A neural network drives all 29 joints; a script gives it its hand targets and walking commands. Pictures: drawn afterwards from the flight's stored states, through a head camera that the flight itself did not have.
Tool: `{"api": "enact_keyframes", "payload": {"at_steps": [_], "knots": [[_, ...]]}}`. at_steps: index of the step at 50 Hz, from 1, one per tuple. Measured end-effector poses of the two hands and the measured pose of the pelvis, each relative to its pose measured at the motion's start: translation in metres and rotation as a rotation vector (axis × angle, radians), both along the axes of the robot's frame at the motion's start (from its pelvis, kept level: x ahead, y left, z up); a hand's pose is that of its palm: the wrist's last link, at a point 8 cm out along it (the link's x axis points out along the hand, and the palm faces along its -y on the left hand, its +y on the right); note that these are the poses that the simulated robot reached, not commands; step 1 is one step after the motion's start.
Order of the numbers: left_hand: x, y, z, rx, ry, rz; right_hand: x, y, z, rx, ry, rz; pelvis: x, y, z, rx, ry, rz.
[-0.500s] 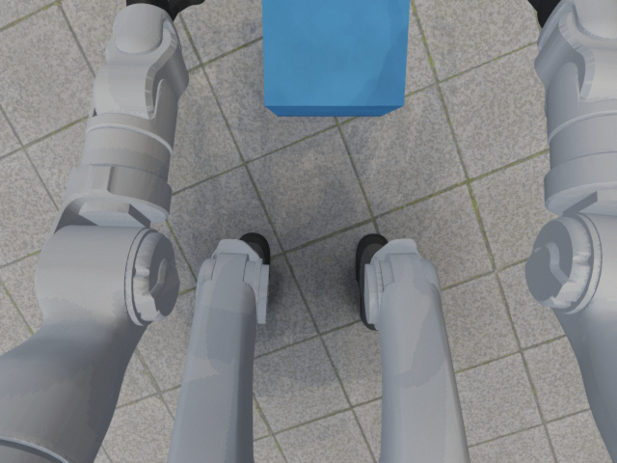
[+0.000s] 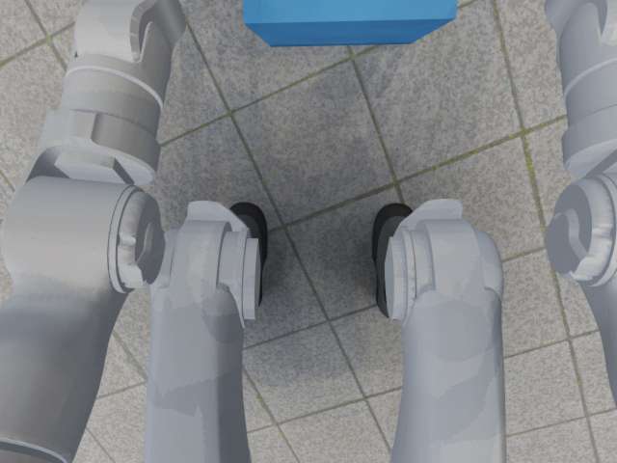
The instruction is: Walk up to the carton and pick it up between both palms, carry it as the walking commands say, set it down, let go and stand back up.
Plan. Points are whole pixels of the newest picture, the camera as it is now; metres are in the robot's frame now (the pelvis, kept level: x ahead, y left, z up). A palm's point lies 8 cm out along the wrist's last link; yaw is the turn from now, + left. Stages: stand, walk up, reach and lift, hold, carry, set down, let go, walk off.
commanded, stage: reach and lift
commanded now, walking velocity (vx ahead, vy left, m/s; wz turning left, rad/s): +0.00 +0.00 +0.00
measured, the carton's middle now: out of the picture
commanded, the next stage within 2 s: none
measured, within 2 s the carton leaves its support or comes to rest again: leaves its support in 1.88 s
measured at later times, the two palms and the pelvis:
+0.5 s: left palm out of the picture +0.56 +0.15 -0.24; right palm out of the picture +0.55 -0.22 -0.24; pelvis +0.01 +0.00 -0.04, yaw +0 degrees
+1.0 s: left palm out of the picture +0.55 +0.11 -0.24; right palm out of the picture +0.55 -0.19 -0.24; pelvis +0.00 +0.00 -0.03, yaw +0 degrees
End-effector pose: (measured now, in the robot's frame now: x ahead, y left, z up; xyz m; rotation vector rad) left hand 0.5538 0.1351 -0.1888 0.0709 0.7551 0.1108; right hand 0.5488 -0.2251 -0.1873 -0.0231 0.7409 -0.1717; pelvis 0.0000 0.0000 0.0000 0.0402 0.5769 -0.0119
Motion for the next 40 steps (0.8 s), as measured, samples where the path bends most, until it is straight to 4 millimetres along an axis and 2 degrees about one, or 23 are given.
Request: {"api": "enact_keyframes", "payload": {"at_steps": [9, 14, 22, 34, 40], "knots": [[-0.001, 0.005, -0.031, -0.010, 0.036, -0.010, 0.002, -0.005, -0.027, -0.014, 0.036, 0.001, -0.005, 0.000, -0.029, -0.002, 0.002, 0.008], [0.000, 0.008, -0.045, -0.012, 0.054, -0.011, 0.003, -0.001, -0.041, -0.005, 0.054, 0.013, 0.001, 0.000, -0.033, -0.004, 0.014, 0.004], [0.004, 0.014, -0.053, 0.006, 0.032, -0.009, 0.004, 0.003, -0.056, -0.001, 0.042, 0.014, 0.008, 0.000, -0.038, -0.005, 0.023, 0.011], [0.002, 0.001, -0.046, -0.013, 0.030, -0.018, -0.002, -0.004, -0.050, -0.015, 0.042, 0.011, 0.001, 0.000, -0.042, -0.006, 0.002, 0.008], [0.000, -0.004, -0.047, -0.018, 0.043, -0.032, 0.002, 0.007, -0.047, 0.008, 0.040, 0.030, -0.001, -0.001, -0.039, -0.005, 0.010, 0.005]]}}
